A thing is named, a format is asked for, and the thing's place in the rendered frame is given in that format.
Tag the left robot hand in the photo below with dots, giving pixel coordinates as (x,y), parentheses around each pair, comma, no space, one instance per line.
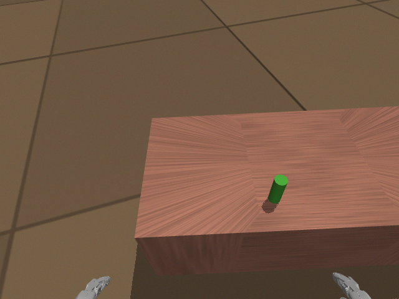
(93,288)

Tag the right robot hand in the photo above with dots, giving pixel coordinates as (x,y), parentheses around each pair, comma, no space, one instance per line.
(349,286)

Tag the can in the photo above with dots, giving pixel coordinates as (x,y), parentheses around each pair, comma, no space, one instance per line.
(277,189)

